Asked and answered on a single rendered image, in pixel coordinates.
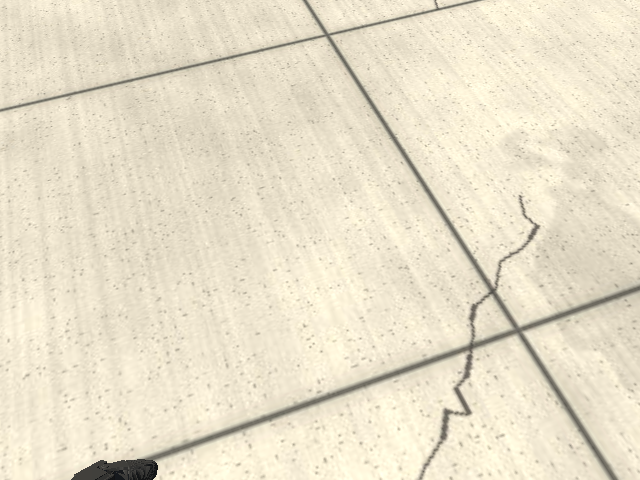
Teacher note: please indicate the left robot hand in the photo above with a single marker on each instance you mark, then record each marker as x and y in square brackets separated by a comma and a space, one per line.
[139, 469]

